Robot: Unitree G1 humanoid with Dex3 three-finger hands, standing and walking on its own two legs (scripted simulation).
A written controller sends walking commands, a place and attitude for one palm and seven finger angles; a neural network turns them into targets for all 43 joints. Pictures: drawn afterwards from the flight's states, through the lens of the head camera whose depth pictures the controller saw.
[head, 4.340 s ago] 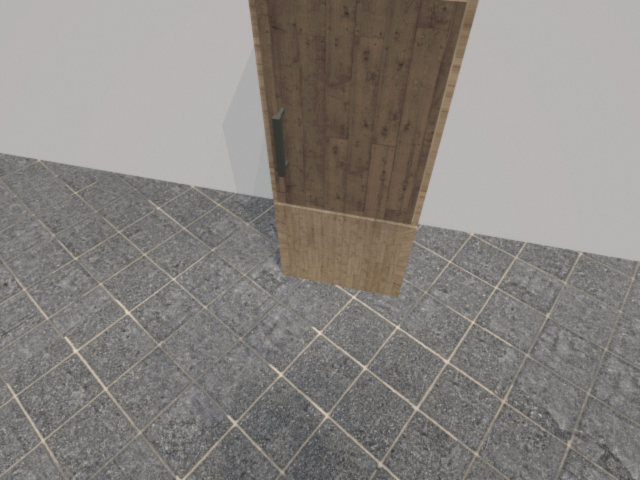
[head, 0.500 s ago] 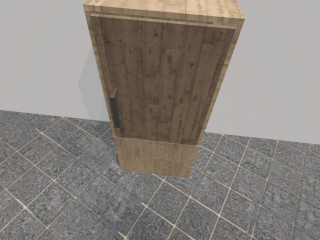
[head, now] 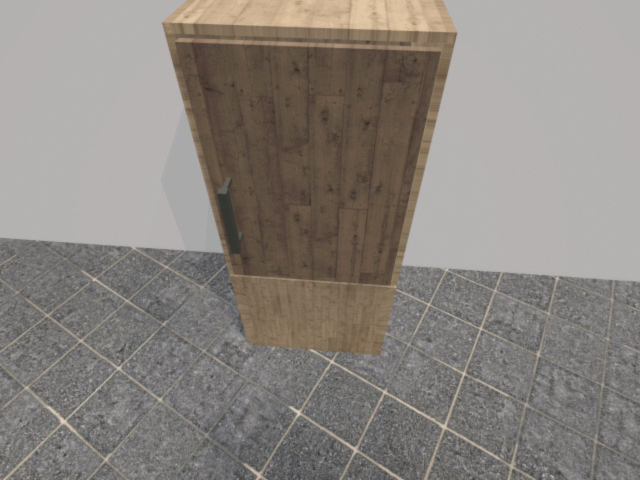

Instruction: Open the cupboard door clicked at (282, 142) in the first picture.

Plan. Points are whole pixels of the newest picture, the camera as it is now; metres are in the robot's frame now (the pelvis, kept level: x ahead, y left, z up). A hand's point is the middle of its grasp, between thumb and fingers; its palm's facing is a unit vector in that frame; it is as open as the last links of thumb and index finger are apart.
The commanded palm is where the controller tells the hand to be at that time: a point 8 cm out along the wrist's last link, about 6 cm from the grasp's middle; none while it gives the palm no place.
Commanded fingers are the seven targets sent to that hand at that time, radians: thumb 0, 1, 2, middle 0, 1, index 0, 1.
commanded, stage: look again from close up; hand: left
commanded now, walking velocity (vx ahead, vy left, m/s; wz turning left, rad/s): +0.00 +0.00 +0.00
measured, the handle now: (232, 217) +0.65 +0.23 -0.10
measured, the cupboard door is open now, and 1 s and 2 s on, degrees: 0 0 0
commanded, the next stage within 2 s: shuffle to correct the standing spot in 0.10 s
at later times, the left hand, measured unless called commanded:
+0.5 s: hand out of the picture -0.03 +0.17 -0.18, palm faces +0.07 -0.98 -0.16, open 7.3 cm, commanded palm none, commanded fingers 0.00 0.90 0.90 -0.20 -0.30 -0.20 -0.30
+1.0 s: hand out of the picture +0.06 +0.21 -0.19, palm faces +0.06 -0.99 -0.14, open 7.3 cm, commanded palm none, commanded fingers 0.00 0.90 0.90 -0.20 -0.30 -0.20 -0.30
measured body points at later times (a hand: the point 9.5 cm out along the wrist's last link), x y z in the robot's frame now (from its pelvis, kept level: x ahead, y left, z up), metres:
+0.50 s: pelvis +0.01 +0.00 -0.01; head +0.00 +0.01 +0.44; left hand -0.03 +0.22 -0.17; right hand -0.01 -0.23 -0.16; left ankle +0.01 +0.12 -0.73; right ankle +0.01 -0.14 -0.73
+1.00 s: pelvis +0.11 +0.05 -0.01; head +0.12 +0.07 +0.44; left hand +0.06 +0.26 -0.18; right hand +0.16 -0.20 -0.15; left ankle +0.17 +0.17 -0.74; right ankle +0.04 -0.10 -0.73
